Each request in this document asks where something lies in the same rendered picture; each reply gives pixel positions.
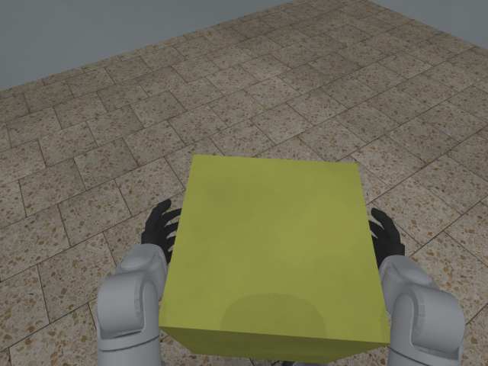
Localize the right robot forearm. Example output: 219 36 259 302
378 255 466 366

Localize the left robot hand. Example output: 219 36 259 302
141 199 182 266

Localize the left robot forearm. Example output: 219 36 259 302
95 243 168 366

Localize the right robot hand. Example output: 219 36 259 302
368 208 405 270

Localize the carton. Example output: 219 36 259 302
159 154 390 364

